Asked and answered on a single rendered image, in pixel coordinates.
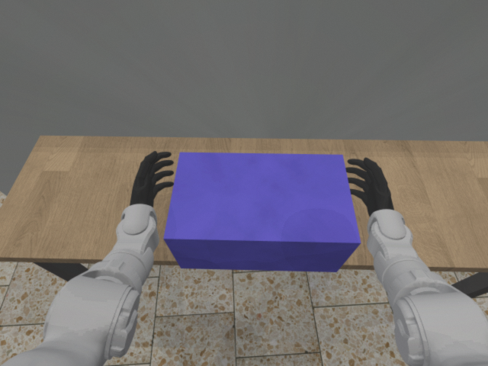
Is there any left robot upper arm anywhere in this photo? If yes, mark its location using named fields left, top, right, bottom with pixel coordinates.
left=1, top=275, right=140, bottom=366

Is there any robot right forearm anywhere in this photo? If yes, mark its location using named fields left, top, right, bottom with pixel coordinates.
left=367, top=209, right=488, bottom=328

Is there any left robot hand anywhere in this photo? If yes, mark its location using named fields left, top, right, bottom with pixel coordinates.
left=130, top=151, right=174, bottom=207

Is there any right robot hand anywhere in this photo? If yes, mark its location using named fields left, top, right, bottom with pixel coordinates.
left=345, top=158, right=394, bottom=217

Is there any table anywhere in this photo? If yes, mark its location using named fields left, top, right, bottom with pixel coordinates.
left=0, top=136, right=488, bottom=298

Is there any right robot upper arm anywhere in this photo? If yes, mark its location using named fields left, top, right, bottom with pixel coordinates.
left=393, top=292, right=488, bottom=366

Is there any robot left forearm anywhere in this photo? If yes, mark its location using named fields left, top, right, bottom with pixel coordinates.
left=43, top=204, right=159, bottom=340

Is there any carton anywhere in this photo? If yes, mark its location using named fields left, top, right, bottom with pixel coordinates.
left=163, top=152, right=361, bottom=272

